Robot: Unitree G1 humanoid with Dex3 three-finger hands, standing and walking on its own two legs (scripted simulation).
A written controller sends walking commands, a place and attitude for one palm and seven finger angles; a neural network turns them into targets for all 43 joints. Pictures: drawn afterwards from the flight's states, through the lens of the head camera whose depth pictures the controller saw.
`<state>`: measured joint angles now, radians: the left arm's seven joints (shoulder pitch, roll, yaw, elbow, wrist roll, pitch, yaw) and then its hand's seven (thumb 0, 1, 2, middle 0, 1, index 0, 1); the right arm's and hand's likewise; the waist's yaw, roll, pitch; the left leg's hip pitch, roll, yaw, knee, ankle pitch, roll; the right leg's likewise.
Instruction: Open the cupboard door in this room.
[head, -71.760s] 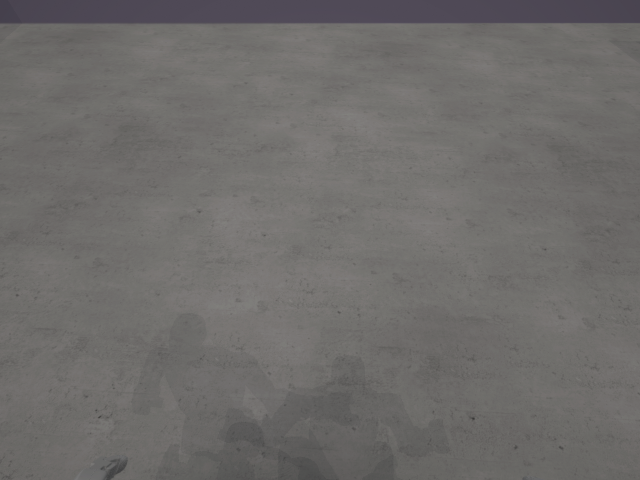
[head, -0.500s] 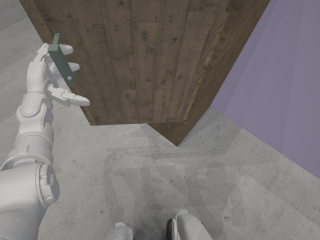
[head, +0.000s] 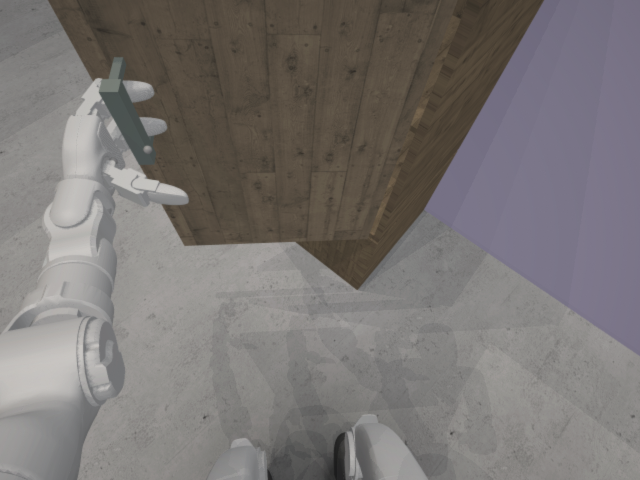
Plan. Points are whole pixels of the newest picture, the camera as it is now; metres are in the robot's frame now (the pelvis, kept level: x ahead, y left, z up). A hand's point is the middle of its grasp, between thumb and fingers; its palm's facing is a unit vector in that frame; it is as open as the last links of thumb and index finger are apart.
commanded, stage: slide the fingers in behind the handle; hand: left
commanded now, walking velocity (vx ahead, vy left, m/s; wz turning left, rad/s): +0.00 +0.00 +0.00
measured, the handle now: (133, 114) +0.56 +0.20 +0.07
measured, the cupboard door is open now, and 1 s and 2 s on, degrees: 44 44 81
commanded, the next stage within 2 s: close the thumb around the handle in 0.18 s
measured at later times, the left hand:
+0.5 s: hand (149, 147) +0.50 +0.18 +0.07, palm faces -0.01 -1.00 -0.01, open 12.7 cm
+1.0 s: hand (149, 147) +0.50 +0.18 +0.07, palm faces -0.01 -1.00 -0.01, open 5.5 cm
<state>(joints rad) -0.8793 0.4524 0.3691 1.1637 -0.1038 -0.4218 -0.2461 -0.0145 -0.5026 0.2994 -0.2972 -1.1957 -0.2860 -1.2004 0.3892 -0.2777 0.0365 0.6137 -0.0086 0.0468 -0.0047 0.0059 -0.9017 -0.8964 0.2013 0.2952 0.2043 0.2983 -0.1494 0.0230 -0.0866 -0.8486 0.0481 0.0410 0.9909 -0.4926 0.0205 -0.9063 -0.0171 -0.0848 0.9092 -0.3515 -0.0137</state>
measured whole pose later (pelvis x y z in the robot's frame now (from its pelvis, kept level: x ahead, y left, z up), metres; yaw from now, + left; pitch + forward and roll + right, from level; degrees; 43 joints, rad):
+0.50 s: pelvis +0.00 +0.01 +0.00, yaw -1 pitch +20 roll -2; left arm -0.87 0.44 0.37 1.14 -0.10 -0.42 -0.23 -0.01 -0.29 0.39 -0.32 -1.22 -0.31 -1.22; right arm 0.41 -0.27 0.04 0.61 -0.01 0.05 0.00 0.01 -0.90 -0.90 0.20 0.30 0.20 0.30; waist -0.15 0.03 -0.09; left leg -0.85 0.05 0.05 0.99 -0.50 0.03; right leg -0.91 -0.02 -0.07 0.90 -0.35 0.00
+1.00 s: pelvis +0.01 +0.01 +0.00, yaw +0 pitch +21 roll -2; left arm -0.85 0.43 0.37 1.12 -0.10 -0.41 -0.23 0.01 0.76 0.83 -0.38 -1.34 -0.38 -1.34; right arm 0.40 -0.27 0.03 0.61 -0.01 0.05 0.00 0.01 -0.90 -0.90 0.20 0.30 0.20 0.30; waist -0.15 0.03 -0.09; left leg -0.84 0.05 0.05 0.99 -0.50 0.03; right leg -0.90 -0.01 -0.08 0.90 -0.36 0.00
